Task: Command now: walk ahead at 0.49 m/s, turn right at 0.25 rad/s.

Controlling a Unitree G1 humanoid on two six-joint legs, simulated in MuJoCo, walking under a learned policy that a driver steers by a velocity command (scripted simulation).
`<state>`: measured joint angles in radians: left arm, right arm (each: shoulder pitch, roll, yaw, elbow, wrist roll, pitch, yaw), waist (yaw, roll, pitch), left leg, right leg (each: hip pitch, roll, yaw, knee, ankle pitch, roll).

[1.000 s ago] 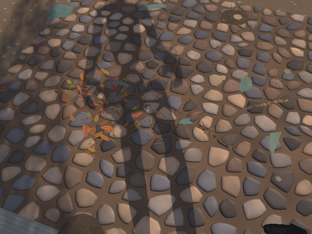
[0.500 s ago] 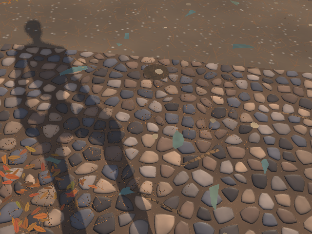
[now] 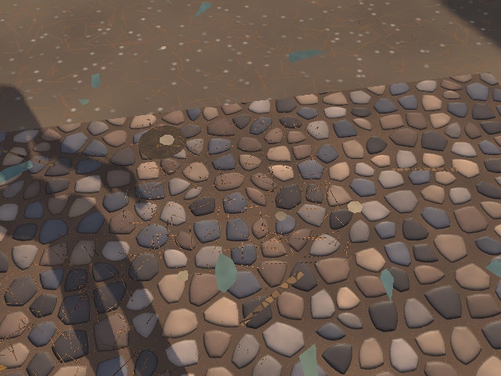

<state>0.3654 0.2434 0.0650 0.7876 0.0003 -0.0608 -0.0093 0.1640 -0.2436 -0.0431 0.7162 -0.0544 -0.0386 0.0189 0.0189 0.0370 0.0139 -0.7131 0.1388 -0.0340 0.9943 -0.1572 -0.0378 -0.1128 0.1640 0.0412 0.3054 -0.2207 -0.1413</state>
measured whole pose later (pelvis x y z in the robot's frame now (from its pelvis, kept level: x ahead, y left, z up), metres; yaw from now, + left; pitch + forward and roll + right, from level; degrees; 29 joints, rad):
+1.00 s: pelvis +0.38 +0.02 +0.00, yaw +29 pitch +0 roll +1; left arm 0.20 0.26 0.01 0.68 0.02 0.01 0.05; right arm 0.23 -0.34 -0.09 0.74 -0.01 0.07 0.01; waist -0.01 0.05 0.06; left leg -0.45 -0.11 -0.08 1.13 -0.46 -0.04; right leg -0.26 0.00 -0.02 0.44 -0.18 -0.04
